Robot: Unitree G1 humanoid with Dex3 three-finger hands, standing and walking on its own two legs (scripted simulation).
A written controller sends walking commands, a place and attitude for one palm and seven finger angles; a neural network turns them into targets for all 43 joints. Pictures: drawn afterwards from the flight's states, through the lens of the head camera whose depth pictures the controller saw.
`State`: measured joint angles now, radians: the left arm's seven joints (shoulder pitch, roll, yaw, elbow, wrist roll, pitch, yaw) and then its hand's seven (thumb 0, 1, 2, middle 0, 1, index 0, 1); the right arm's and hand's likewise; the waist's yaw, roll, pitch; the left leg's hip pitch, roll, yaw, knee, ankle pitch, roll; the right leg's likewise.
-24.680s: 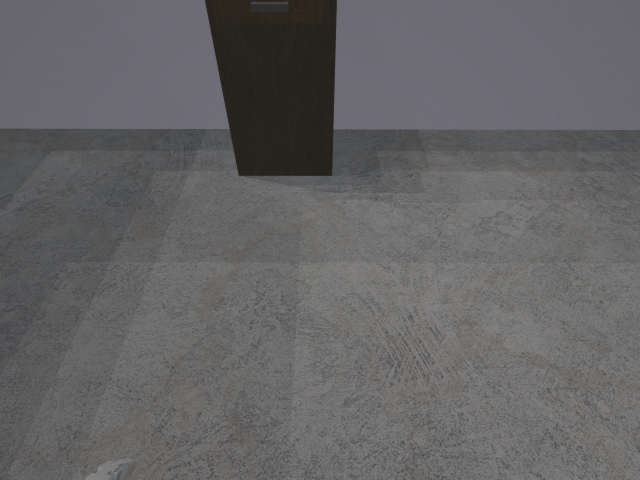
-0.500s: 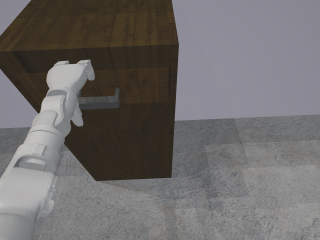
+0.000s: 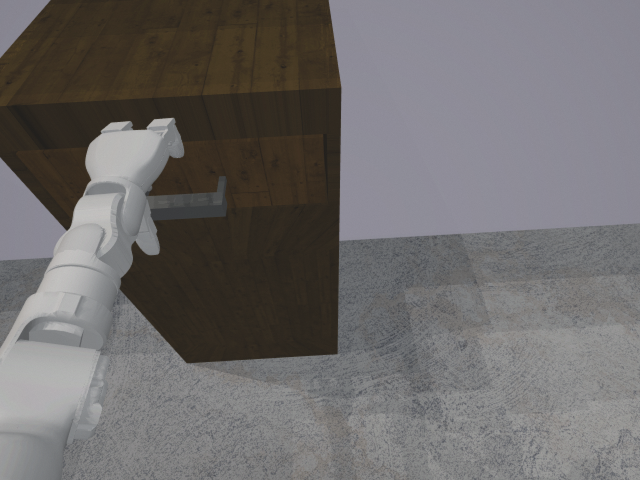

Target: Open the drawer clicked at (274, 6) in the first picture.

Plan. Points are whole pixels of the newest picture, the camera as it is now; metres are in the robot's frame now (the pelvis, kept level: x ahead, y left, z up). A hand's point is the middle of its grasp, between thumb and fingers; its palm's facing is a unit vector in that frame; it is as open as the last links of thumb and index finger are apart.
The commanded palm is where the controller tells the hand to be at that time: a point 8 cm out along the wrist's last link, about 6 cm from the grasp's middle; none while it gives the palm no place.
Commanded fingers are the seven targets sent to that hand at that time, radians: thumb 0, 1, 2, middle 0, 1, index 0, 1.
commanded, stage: re-aim the fingers above the handle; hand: left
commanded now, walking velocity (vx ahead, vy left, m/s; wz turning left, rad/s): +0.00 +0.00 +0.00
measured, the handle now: (181, 195) +0.51 +0.21 +0.04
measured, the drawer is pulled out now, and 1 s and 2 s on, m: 0.00 0.00 0.00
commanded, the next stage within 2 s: lower the fingers behind the handle in 1.58 s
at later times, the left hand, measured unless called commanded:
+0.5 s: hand (158, 190) +0.47 +0.22 +0.10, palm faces +0.00 -0.02 -1.00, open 13.9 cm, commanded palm +0.44 +0.23 +0.16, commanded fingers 0.00 -0.50 0.30 -0.30 -1.20 -0.30 -1.20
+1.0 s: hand (165, 191) +0.47 +0.21 +0.10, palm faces -0.03 -0.03 -1.00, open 13.9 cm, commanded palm +0.45 +0.22 +0.16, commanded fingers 0.00 -0.50 0.30 -0.30 -1.20 -0.30 -1.20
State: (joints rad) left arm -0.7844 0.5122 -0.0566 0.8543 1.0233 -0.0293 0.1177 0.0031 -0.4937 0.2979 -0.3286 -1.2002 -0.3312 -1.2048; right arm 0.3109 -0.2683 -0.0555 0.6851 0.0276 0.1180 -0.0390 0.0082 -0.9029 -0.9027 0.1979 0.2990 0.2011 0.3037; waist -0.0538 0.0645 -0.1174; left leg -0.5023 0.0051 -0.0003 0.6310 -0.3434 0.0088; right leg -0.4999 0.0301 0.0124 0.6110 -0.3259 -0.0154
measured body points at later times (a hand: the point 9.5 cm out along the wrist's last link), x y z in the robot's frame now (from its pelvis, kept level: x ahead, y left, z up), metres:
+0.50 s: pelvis +0.00 +0.01 +0.00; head +0.05 -0.01 +0.45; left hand +0.46 +0.21 +0.16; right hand +0.06 -0.26 -0.13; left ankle -0.03 +0.12 -0.72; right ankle -0.02 -0.11 -0.72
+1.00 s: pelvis +0.00 +0.01 +0.00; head +0.05 +0.00 +0.45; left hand +0.46 +0.21 +0.15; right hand +0.06 -0.26 -0.13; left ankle -0.03 +0.12 -0.72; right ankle -0.02 -0.11 -0.72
